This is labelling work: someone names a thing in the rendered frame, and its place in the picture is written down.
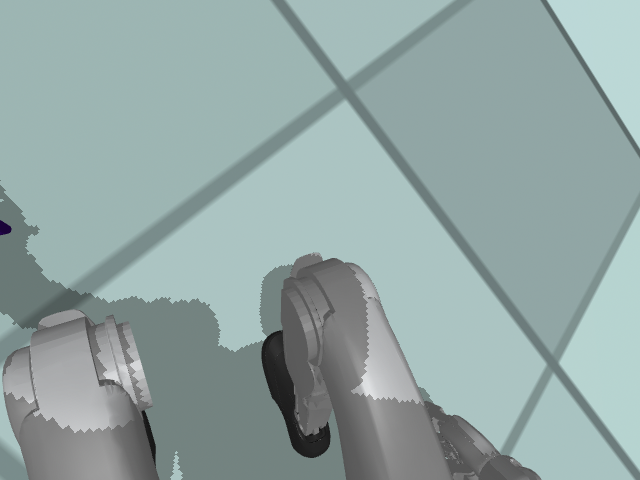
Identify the right robot foot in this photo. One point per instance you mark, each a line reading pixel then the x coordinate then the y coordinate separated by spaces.
pixel 281 388

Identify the right robot hand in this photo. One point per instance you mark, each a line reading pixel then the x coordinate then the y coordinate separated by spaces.
pixel 465 447

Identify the right robot arm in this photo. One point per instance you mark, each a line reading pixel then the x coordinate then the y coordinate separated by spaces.
pixel 504 467

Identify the mug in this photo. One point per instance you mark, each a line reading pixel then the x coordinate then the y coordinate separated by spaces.
pixel 4 228

